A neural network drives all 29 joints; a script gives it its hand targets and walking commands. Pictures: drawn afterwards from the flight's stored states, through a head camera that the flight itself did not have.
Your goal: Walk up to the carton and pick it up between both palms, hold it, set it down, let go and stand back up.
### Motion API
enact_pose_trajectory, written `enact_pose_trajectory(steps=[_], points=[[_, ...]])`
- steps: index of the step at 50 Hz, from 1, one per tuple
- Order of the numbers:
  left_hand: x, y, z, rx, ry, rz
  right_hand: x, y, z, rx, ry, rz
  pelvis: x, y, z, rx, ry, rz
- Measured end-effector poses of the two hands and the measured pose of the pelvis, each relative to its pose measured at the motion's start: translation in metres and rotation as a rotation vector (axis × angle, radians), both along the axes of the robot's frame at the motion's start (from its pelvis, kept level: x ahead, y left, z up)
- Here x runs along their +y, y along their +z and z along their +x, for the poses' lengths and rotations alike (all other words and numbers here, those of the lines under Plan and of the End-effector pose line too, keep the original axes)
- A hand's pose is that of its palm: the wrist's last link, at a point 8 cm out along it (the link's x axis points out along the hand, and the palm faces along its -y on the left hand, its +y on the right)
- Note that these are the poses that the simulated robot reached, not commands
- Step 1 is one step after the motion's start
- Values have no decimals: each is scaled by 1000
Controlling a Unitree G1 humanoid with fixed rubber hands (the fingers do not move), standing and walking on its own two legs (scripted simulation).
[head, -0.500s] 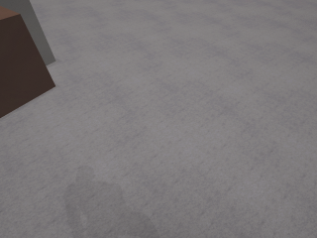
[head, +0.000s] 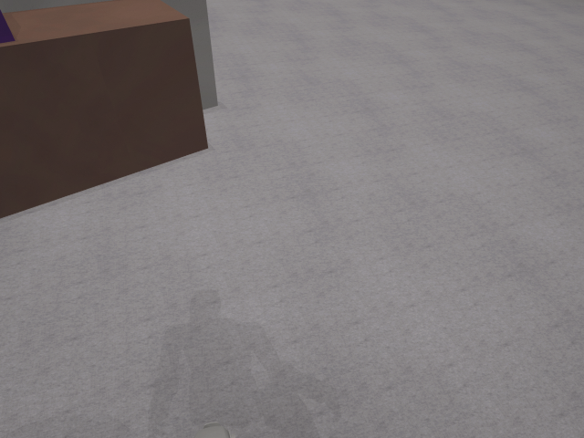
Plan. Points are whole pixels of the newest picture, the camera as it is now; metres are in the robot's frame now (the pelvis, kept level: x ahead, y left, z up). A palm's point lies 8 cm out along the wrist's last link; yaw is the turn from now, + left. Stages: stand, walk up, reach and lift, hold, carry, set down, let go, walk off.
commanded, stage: walk up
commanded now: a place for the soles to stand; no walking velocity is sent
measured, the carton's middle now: out of the picture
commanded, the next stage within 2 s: none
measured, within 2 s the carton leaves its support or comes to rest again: neither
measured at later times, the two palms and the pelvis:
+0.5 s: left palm (94, 383) +0.26 +0.31 -0.11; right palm (381, 346) +0.33 -0.17 -0.17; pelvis +0.25 +0.06 -0.02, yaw +15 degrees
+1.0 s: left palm (38, 333) +0.37 +0.47 -0.17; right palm (248, 205) +0.68 +0.09 -0.13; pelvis +0.48 +0.24 -0.02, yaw +33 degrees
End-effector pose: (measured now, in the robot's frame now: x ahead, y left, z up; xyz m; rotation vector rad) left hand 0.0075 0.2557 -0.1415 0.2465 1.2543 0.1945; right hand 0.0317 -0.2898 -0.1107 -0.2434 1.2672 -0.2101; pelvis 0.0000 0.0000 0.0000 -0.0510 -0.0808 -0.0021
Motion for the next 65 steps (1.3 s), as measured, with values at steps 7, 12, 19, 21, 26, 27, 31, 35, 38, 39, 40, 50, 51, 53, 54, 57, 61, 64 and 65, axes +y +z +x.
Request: enact_pose_trajectory(steps=[7,12,19,21,26,27,31,35,38,39,40,50,51,53,54,57,61,64,65], points=[[55,-41,71,17,21,-53,54,-12,129,-159,78,-30,40,-33,71,24,100,68],[59,-12,156,-142,-25,-75,90,-10,158,-107,97,10,45,-16,104,27,115,97],[49,38,247,-317,3,-36,105,-31,196,-7,147,107,51,-6,174,21,169,83],[51,39,259,-362,51,1,106,-46,224,12,188,127,50,-15,202,20,201,71],[58,29,244,-296,261,60,120,-55,324,-29,326,147,62,-21,256,20,286,29],[60,29,239,-267,291,62,125,-50,346,-59,351,147,67,-18,266,20,300,29],[67,33,224,-181,386,53,155,-21,435,-164,454,133,89,-3,304,17,363,20],[79,31,218,-87,456,23,200,6,514,-222,543,121,117,7,343,22,411,13],[93,22,224,-2,485,-21,245,17,565,-250,612,115,143,6,374,37,453,8],[99,16,228,23,490,-36,261,17,581,-255,635,112,153,3,385,45,465,8],[107,10,233,47,494,-51,277,16,596,-258,657,108,164,-1,396,52,474,9],[218,-26,364,-6,460,-102,384,-18,653,-156,611,90,240,-24,483,80,572,56],[230,-21,386,-42,441,-90,387,-17,654,-144,604,94,244,-21,491,81,573,62],[250,-9,430,-116,408,-62,390,-13,656,-128,588,102,252,-15,509,81,570,68],[258,-3,452,-151,395,-49,389,-12,658,-121,577,105,256,-12,518,80,566,69],[280,19,514,-245,370,-15,385,-13,668,-99,536,107,270,-6,550,75,557,69],[300,42,588,-380,361,29,378,-26,694,-50,510,108,287,-8,600,59,559,63],[309,43,621,-473,406,77,381,-48,730,-9,550,108,299,-23,639,35,586,24],[310,41,626,-479,434,85,385,-53,744,0,569,109,303,-25,649,29,598,17]])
